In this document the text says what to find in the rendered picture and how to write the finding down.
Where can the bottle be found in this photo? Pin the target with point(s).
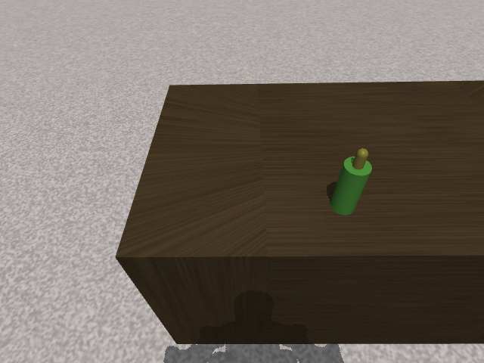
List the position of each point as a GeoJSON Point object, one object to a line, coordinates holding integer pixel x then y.
{"type": "Point", "coordinates": [352, 180]}

